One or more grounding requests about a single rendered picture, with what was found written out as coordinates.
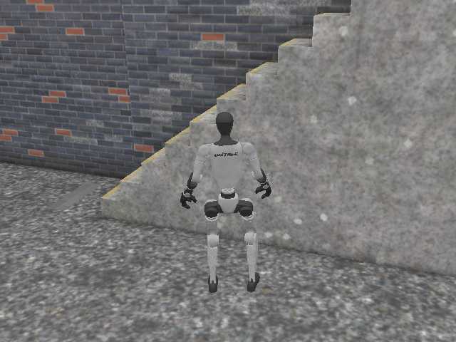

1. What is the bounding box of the robot torso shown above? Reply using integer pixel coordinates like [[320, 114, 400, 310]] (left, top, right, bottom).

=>
[[210, 141, 243, 214]]

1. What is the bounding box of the robot right upper arm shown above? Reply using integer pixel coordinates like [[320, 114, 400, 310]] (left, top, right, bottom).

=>
[[241, 142, 263, 180]]

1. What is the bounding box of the right robot hand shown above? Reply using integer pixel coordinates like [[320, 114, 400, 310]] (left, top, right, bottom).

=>
[[255, 185, 271, 199]]

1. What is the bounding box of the left robot hand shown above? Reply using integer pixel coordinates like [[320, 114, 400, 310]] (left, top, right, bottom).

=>
[[180, 193, 197, 209]]

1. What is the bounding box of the robot left forearm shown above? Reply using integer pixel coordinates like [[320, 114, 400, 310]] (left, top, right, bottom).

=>
[[183, 172, 197, 197]]

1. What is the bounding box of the robot left thigh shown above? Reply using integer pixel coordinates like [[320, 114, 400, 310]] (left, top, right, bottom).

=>
[[204, 199, 219, 248]]

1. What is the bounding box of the robot right forearm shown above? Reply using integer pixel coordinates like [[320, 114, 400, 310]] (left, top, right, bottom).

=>
[[257, 168, 269, 189]]

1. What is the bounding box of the robot left upper arm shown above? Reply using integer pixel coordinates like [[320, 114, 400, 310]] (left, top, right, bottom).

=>
[[191, 144, 211, 183]]

